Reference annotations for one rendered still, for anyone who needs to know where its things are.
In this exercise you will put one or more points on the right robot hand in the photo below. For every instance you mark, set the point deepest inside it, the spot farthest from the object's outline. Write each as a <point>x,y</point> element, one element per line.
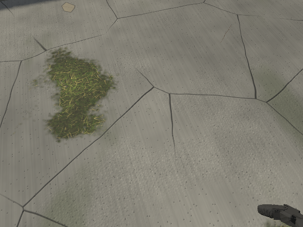
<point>285,213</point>

